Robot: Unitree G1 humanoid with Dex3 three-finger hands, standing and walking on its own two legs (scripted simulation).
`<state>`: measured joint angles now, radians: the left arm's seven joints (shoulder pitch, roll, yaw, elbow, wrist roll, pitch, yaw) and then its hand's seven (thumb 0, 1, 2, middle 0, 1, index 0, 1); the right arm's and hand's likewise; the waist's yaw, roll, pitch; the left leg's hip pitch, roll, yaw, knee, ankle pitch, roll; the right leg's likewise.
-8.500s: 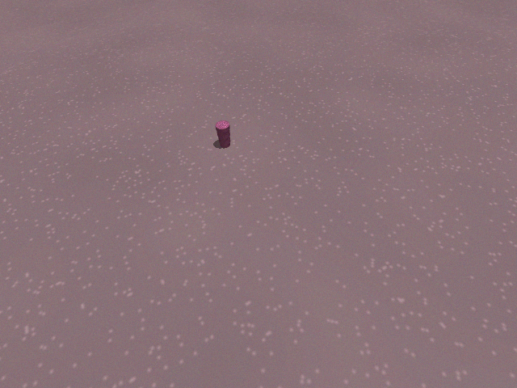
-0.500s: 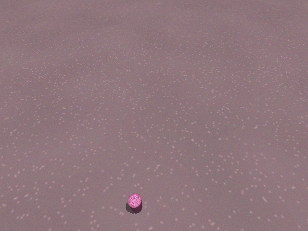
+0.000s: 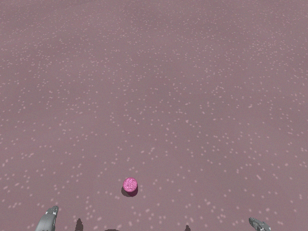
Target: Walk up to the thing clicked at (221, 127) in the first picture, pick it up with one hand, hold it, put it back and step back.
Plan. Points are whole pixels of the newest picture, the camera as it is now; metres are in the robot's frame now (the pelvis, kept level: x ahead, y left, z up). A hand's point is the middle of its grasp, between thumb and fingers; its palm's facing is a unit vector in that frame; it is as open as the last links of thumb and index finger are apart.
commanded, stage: go down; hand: left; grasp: from the side
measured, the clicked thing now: (131, 188) +0.42 +0.16 -0.68
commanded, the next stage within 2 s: none
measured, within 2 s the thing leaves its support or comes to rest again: neither
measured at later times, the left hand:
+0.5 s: hand out of the picture +0.15 +0.27 -0.16, palm faces +0.08 -0.94 -0.32, open 17.2 cm
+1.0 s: hand (71, 214) +0.22 +0.30 -0.23, palm faces +0.10 -0.97 -0.22, open 17.2 cm
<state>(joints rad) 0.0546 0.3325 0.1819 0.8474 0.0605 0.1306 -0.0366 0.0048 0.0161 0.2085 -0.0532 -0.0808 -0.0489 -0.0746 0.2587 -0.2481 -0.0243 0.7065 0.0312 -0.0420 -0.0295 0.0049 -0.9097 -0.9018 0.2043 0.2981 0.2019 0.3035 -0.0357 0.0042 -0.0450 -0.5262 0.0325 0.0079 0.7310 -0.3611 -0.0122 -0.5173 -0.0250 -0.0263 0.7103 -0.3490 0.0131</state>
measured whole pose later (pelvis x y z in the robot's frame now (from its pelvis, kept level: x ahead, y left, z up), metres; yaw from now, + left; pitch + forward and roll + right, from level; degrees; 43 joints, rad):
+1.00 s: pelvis -0.03 +0.00 -0.14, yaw +0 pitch +26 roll -3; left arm 0.02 0.44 0.38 0.56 -0.08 -0.07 -0.25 -0.01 -0.49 0.11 -0.06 -0.08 -0.05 -0.08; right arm 0.17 -0.28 -0.02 0.57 -0.01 -0.24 -0.07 0.01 -0.93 -0.91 0.21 0.30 0.20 0.30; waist -0.04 -0.01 -0.17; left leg -1.33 0.03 -0.05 1.51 -0.63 -0.01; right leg -1.30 -0.03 -0.05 1.46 -0.62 0.02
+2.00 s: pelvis -0.09 +0.01 -0.34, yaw -4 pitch +33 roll -6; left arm -0.58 0.77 0.70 1.03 -0.15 -0.41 -0.66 -0.01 -0.53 0.08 -0.05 -0.09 -0.04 -0.08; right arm 0.12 -0.34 0.07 0.68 -0.03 -0.17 -0.02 0.00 -0.91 -0.90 0.21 0.30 0.20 0.30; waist -0.10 -0.02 -0.13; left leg -2.06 0.03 -0.11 2.17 -0.70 -0.01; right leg -2.00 -0.02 -0.06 2.10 -0.67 0.02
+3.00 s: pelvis -0.10 +0.01 -0.40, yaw -7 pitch +29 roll -9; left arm -0.71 0.89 0.71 1.26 -0.22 -0.57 -0.72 -0.01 -0.57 0.03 -0.07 -0.10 -0.06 -0.10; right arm 0.08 -0.38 0.19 0.65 -0.09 -0.17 0.02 0.00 -0.90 -0.90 0.21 0.30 0.20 0.30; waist -0.17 -0.07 0.00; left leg -2.21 0.02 -0.16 2.39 -0.70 0.00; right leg -2.13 -0.01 -0.10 2.27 -0.66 0.03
